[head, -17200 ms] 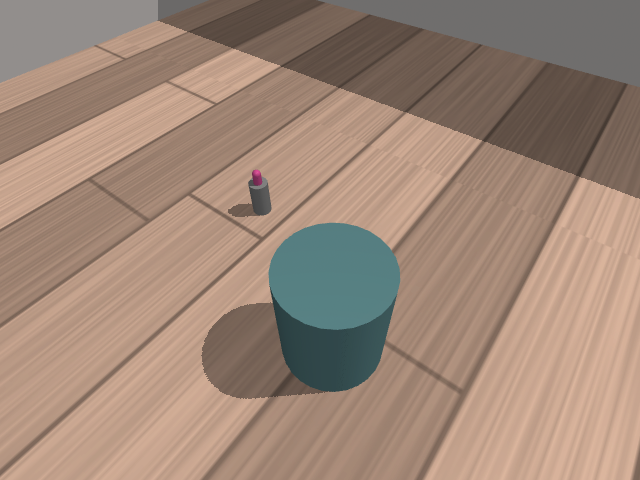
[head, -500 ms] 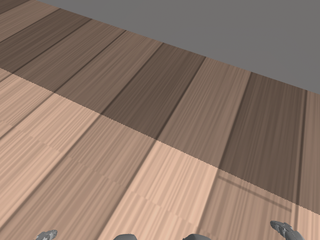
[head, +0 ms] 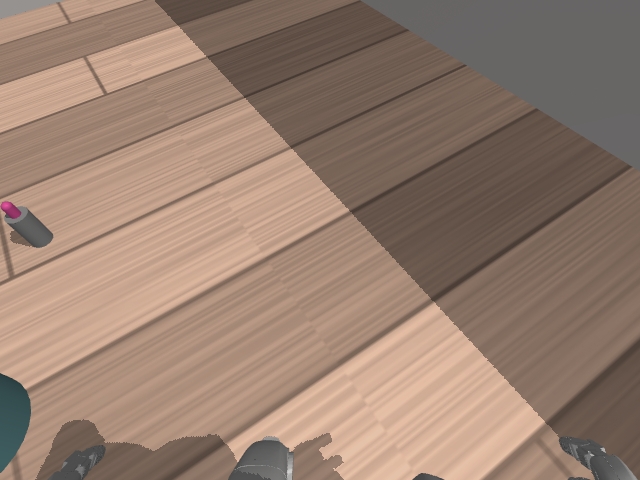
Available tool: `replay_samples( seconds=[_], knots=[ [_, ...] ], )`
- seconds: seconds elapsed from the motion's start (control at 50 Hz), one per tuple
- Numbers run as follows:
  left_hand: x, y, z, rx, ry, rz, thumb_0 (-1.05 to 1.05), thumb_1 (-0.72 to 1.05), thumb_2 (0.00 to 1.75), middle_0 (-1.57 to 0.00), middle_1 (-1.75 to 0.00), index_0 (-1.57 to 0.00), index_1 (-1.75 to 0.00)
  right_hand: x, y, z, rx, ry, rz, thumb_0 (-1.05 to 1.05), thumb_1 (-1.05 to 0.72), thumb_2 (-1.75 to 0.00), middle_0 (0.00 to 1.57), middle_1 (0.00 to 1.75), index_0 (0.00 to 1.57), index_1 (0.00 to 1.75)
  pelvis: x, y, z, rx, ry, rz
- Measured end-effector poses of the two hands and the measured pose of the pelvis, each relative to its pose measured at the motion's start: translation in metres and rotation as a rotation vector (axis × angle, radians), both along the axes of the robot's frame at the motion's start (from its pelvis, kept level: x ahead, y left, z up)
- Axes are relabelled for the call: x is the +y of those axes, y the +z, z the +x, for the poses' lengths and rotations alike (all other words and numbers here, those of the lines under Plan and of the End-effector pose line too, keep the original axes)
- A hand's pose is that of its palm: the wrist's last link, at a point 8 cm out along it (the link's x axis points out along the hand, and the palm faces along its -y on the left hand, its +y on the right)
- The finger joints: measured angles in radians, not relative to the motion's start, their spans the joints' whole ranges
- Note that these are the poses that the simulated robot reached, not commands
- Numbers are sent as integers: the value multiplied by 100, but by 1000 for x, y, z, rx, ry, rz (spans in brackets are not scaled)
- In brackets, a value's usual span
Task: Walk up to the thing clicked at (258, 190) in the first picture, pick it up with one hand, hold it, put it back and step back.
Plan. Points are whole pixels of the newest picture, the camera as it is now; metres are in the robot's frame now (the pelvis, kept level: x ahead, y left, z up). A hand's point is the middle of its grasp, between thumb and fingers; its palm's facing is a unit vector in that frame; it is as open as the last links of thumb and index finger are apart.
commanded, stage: walk up
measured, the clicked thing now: (24, 222) +0.97 +1.20 -0.65
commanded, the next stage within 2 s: stand in 1.86 s
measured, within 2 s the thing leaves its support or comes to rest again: neither
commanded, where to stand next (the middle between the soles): +0.08 +0.07 m, yaw +43 degrees
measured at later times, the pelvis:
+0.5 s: pelvis +0.02 +0.00 -0.02, yaw +22 degrees
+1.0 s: pelvis +0.01 +0.02 -0.02, yaw +37 degrees
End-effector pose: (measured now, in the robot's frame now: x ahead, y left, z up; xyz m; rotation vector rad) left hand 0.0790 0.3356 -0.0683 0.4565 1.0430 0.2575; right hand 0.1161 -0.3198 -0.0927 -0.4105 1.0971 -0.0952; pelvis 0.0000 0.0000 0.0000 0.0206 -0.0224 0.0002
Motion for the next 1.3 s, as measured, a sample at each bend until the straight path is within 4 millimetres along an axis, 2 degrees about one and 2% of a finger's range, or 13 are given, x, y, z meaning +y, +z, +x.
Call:
replay_samples(
  seconds=[0.12,0.18,0.3,0.46,0.58,0.68,0.74,0.8,0.86,0.96,1.14,1.2,1.3],
  knots=[
    [36,-29,-44,71,105,-25,0,90,89,-21,-30,-21,-30,27,-3,35,-27,77,-48,0,-91,-90,20,30,20,30,21,-17,7,11,88,-4],
    [43,-44,-56,101,172,-42,1,90,90,-21,-30,-21,-30,43,-2,43,-36,117,-59,0,-91,-90,20,30,20,30,28,-21,9,9,140,7],
    [30,-45,-60,63,223,-87,1,90,89,-20,-30,-21,-30,58,0,58,-26,178,-62,0,-91,-90,20,30,21,30,29,-15,15,12,237,-4],
    [5,-35,-70,-22,303,-44,1,90,89,-21,-30,-21,-30,60,-23,95,-40,285,-28,0,-90,-90,21,30,21,30,7,-24,18,3,349,-25],
    [-10,-13,-106,-33,404,-26,0,90,89,-21,-30,-21,-30,76,-20,124,-36,382,-2,0,-91,-90,20,30,20,30,1,-10,15,-12,441,12],
    [-7,-4,-146,-5,474,-11,0,90,89,-21,-30,-21,-30,89,-13,138,-17,451,-2,0,-91,-90,20,30,20,30,4,-4,14,-8,501,17],
    [-1,-11,-172,11,528,-16,0,90,89,-21,-30,-21,-30,100,-11,144,-9,487,-29,0,-91,-90,20,30,20,30,10,-7,13,-8,533,16],
    [8,-28,-197,33,584,-34,0,90,89,-21,-30,-21,-30,114,-12,149,-35,512,-59,0,-91,-90,20,30,20,30,20,-18,10,-10,564,18],
    [5,-44,-212,69,646,-68,1,90,90,-21,-30,-21,-30,127,-10,149,-55,540,-71,0,-91,-90,20,30,20,30,25,-21,7,-16,591,21],
    [-14,-54,-221,79,688,-126,1,90,90,-20,-30,-20,-30,141,-6,153,-65,577,-71,0,-91,-90,20,30,21,30,23,-18,8,-15,633,-2],
    [-58,-59,-239,94,760,-163,1,90,89,-21,-30,-21,-30,162,-19,176,-43,635,-37,0,-91,-90,20,30,21,30,13,-20,14,-20,696,-18],
    [-60,-55,-245,93,781,-167,1,90,89,-21,-30,-21,-30,170,-18,180,-37,659,-33,0,-91,-90,20,30,21,30,19,-16,12,-13,724,-9],
    [-50,-56,-253,103,817,-165,1,90,89,-21,-30,-21,-30,179,-19,178,-39,678,-34,0,-91,-90,20,30,21,30,26,-17,9,-11,744,1]
  ],
)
